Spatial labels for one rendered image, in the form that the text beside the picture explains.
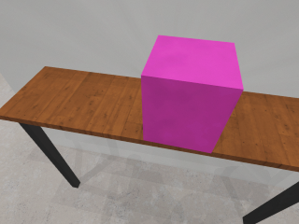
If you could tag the table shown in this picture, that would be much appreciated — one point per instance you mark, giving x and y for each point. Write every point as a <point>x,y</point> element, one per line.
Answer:
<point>263,129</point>

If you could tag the carton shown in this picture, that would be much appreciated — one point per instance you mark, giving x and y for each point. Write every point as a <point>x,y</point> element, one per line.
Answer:
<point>189,89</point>

